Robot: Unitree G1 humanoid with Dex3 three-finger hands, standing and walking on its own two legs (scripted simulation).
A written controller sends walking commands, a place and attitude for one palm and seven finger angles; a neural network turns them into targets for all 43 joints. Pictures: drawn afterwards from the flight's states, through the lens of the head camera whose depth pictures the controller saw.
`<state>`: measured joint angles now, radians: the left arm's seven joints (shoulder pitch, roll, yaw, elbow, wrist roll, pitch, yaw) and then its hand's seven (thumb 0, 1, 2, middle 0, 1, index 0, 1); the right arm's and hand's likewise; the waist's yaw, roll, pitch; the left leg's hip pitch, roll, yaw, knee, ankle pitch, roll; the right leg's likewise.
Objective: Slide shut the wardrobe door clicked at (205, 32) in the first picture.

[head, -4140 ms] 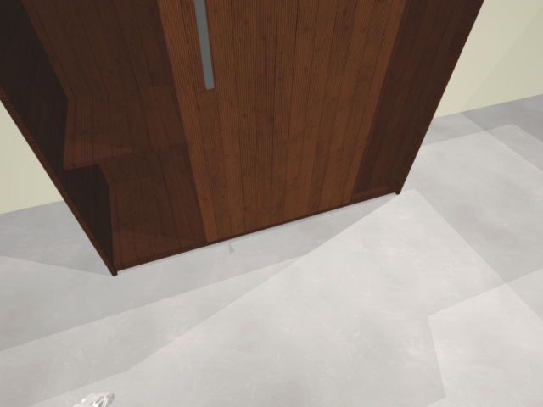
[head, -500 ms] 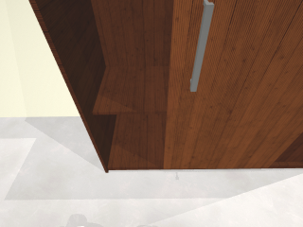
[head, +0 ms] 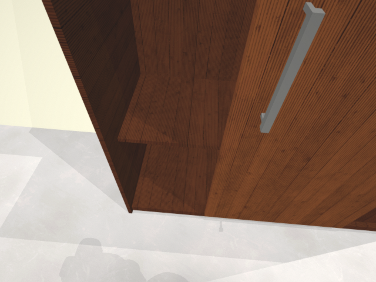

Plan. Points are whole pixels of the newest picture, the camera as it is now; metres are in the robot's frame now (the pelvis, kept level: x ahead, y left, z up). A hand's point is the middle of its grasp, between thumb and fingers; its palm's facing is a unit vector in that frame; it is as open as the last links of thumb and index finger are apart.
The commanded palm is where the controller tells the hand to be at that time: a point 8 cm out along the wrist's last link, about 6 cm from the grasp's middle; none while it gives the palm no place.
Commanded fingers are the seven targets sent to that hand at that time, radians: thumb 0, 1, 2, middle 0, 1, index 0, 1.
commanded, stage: come to a stop and stand still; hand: right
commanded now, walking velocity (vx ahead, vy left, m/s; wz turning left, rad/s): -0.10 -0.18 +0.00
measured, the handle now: (282, 78) +0.51 -0.16 +0.18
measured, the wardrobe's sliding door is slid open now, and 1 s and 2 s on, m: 0.39 0.39 0.39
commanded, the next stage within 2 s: look again from close up in 1.16 s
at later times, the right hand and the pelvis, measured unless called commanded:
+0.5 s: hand out of the picture -0.04 -0.22 -0.17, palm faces +0.10 +0.98 -0.17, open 7.4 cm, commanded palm none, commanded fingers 0.00 -0.90 -0.90 0.20 0.30 0.20 0.30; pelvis -0.06 -0.03 +0.01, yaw -2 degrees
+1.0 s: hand out of the picture -0.04 -0.18 -0.17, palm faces +0.03 +0.98 -0.20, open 7.3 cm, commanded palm none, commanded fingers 0.00 -0.90 -0.90 0.20 0.30 0.20 0.30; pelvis -0.03 -0.01 +0.00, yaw +0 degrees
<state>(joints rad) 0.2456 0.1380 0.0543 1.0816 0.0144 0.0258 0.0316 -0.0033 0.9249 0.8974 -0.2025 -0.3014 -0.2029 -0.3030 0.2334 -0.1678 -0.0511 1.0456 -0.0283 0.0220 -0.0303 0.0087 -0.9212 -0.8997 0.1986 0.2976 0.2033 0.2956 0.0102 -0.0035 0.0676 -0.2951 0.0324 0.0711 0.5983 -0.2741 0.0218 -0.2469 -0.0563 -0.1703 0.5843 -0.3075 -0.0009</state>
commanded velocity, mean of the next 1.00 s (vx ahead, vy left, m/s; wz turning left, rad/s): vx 0.05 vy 0.00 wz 0.00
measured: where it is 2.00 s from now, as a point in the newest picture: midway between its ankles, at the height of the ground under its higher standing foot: outside the picture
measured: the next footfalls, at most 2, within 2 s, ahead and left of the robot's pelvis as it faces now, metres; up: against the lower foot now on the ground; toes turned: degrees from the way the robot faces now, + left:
right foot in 0.38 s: -0.04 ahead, -0.13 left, +0.00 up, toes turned -3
left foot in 0.72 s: -0.01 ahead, +0.09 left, +0.00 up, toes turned +2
